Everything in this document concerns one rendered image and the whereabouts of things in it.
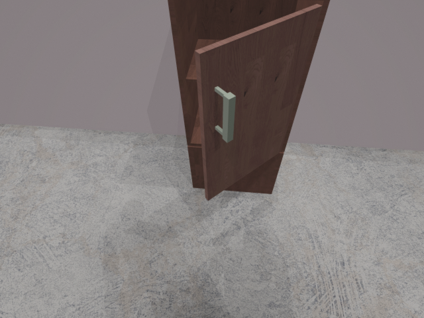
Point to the cupboard door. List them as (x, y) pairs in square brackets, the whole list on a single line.
[(263, 68)]

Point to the handle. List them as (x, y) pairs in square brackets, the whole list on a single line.
[(229, 100)]

